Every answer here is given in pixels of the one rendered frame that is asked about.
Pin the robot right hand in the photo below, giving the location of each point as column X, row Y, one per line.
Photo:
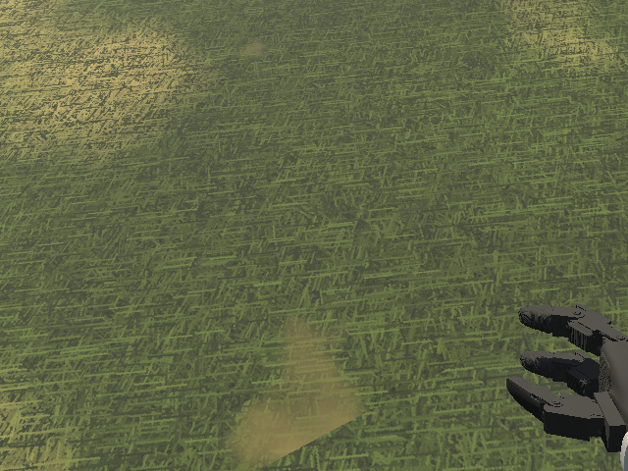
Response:
column 601, row 408

